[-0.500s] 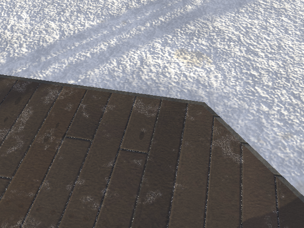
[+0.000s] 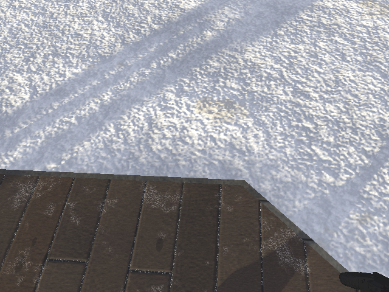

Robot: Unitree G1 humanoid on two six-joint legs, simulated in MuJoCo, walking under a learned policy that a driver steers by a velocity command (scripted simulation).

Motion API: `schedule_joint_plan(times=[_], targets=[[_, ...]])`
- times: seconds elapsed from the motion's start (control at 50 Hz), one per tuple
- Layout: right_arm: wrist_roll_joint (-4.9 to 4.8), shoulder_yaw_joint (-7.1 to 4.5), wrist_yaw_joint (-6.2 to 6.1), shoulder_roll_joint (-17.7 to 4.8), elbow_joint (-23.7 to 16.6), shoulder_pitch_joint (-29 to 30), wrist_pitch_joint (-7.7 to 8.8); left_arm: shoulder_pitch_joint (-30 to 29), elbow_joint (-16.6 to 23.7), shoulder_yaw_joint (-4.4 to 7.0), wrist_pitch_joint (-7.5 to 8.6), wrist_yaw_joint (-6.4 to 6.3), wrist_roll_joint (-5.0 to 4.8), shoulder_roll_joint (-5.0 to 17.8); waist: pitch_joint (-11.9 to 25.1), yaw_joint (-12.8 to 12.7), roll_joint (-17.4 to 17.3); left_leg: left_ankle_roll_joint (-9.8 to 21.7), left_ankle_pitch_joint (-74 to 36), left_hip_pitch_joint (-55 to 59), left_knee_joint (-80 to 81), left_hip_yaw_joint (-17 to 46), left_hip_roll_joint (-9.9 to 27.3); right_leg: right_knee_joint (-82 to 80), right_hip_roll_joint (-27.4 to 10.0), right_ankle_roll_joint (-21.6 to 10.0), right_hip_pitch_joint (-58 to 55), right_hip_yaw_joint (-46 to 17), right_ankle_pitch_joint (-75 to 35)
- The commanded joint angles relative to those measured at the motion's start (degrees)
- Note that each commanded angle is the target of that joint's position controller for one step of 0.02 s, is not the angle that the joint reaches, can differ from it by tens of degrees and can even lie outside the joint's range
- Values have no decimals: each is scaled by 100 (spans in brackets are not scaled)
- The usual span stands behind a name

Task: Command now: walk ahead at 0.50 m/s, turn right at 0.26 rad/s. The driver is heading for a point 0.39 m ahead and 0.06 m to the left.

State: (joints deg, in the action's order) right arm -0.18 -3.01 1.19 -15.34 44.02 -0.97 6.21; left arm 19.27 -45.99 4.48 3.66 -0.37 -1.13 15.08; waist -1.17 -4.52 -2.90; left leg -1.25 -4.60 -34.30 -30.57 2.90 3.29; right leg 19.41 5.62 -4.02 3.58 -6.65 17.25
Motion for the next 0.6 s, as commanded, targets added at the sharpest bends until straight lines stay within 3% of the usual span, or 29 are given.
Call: schedule_joint_plan(times=[0.02, 0.06, 0.08, 0.1, 0.12, 0.14, 0.16, 0.18, 0.2, 0.22, 0.26, 0.28, 0.32, 0.36, 0.4, 0.46, 0.5, 0.52, 0.54, 0.56, 0.58, 0.6], targets=[[-19, -130, 67, -602, -547, 592, 159, 343, 101, 211, 8, -46, 8, 886, -88, -5, 876, 222, 357, 186, 254, -92, -103, -172, -1705, -773, -149, -1021, -1849], [-18, -193, 65, -732, -452, 113, 194, 222, 111, 222, -38, -63, 18, 944, 62, 295, 1000, 433, 745, 781, 444, -276, -260, 303, -1685, -642, -343, -1016, -2935], [16, -287, 42, -902, -263, -543, 208, 131, 149, 180, -52, -56, 37, 852, 491, 619, 904, 615, 593, 1712, 529, -337, -309, 1057, -1388, -514, -258, -793, -3689], [97, -359, 16, -1168, -127, -1484, 213, 44, 283, 84, -51, -48, 98, 662, 1318, 1025, 562, 998, 408, 3251, 284, 419, 431, 2471, -1055, -318, 505, -509, -3070], [133, -504, 29, -1622, 79, -2243, 149, 866, 286, -33, 35, -34, -4, 251, 2170, 890, -980, 1933, 1420, 5446, 568, 2824, 1659, 4649, -153, 176, 2662, 12, -614], [-20, -386, 87, -1163, 193, -2367, 122, 798, 241, -32, 102, -20, -67, 483, 2088, 976, -1233, 1975, 2651, 5615, 1333, 4074, 1899, 5304, -121, 167, 3653, -385, 1569], [-85, -279, 74, -822, 126, -1964, 92, 213, 340, 67, 126, 2, -140, 877, 1119, 996, -615, 1679, 3189, 4876, 1424, 3379, 1741, 5632, -461, 115, 4124, -407, 1202], [-39, -221, 56, -711, 22, -1534, 37, -214, 454, 47, 135, 6, -94, 853, 611, 868, -123, 1498, 2863, 4047, 1542, 2673, 1523, 5461, -756, 95, 4047, -122, 712], [11, -164, 65, -582, -3, -1271, 13, -438, 515, 56, 136, 12, 6, 783, 211, 728, 64, 1461, 2326, 3326, 1737, 2189, 1302, 5059, -948, 108, 3911, 13, 372], [66, -120, 65, -498, -17, -1146, 32, -386, 502, 82, 112, 11, 44, 729, 127, 559, -60, 1403, 1827, 2900, 1864, 1844, 1125, 4736, -1137, 116, 3590, 24, 134], [75, -103, 72, -486, 25, -1128, 68, -191, 431, 57, 41, -4, 64, 504, 149, 430, -145, 1370, 677, 2566, 2027, 1295, 898, 4425, -1197, 182, 3223, 170, -67], [87, -130, 55, -651, 84, -1124, 89, -147, 443, 37, 19, -22, 76, 428, 148, 340, -282, 1524, -467, 2422, 1999, 1046, 972, 4216, -1181, 301, 3148, 253, -80], [74, -149, -5, -729, 182, -1148, 70, -401, 530, -9, 26, -51, 140, 342, 145, 345, -142, 1472, -2168, 2354, 1861, 397, 834, 3459, -1153, 470, 3074, 377, -489], [22, -151, -67, -778, 240, -1214, -19, -674, 555, -72, 51, -26, 138, 194, 274, 445, -175, 1246, -2462, 2309, 1766, -103, 542, 2512, -1005, 481, 2693, 575, -1303], [-5, -149, -107, -836, 360, -1488, -89, -1029, 607, -90, 62, 21, 117, 161, 394, 630, -175, 1155, -2226, 2451, 1709, -181, 505, 1832, -834, 475, 2378, 648, -2033], [-35, -134, -132, -854, 510, -1630, -183, -1331, 714, -57, 52, 72, 121, 291, 390, 695, -228, 1128, -1867, 2838, 1451, -1, 699, 1303, -734, 371, 2259, 539, -2057], [-70, -138, -147, -872, 547, -1528, -243, -1299, 729, -11, 77, 104, 161, 423, 400, 578, -236, 1038, -1670, 3010, 1068, 155, 783, 968, -684, 222, 2069, 511, -1845], [-96, -128, -156, -849, 549, -1419, -270, -1030, 630, 23, 93, 105, 197, 471, 480, 394, -164, 921, -1515, 2994, 735, 142, 687, 578, -619, 127, 1651, 570, -2136], [-57, -102, -156, -765, 572, -1558, -265, -737, 526, 92, 107, 70, 247, 687, 672, 327, 38, 706, -1334, 2870, 246, 53, 400, 323, -728, -20, 974, 482, -3257], [100, -24, -146, -563, 505, -1793, -203, -416, 524, 160, 103, 23, 321, 1069, 1245, 391, 599, 422, -108, 2170, -648, -166, 24, 864, -1517, -384, -279, -184, -5674], [81, 159, -111, -65, 696, -2595, -191, -280, 464, 58, 25, -9, 351, 795, 1979, 543, 1493, 96, 2598, 1181, -1886, -191, -304, 1046, -2617, -1375, -1481, -1228, -6442], [5, 117, -92, -348, 742, -2389, -270, -184, 420, -49, -53, 23, 226, 367, 2115, 321, 1550, -70, 4508, 880, -2562, 51, -298, 785, -2748, -1592, -1335, -1630, -5709]])
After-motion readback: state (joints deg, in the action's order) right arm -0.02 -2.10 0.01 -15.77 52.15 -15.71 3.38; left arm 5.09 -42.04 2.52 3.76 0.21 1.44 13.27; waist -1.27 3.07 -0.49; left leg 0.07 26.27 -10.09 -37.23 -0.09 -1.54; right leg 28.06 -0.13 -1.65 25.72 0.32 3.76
